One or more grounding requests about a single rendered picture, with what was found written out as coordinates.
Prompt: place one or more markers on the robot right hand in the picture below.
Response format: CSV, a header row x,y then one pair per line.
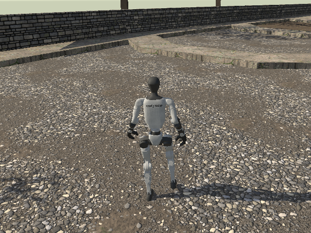
x,y
181,138

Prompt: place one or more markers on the robot left hand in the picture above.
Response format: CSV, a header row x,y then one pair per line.
x,y
130,136

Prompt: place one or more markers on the robot left thigh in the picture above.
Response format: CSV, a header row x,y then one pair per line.
x,y
145,150

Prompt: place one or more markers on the right robot forearm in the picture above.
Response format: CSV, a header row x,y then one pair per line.
x,y
179,128

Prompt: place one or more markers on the left robot forearm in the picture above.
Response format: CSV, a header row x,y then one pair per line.
x,y
131,126

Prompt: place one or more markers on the right robot foot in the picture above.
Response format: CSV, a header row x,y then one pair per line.
x,y
173,184

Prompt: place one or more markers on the robot right upper arm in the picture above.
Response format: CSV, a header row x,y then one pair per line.
x,y
172,110

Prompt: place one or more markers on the robot left upper arm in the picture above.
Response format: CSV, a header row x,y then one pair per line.
x,y
136,110

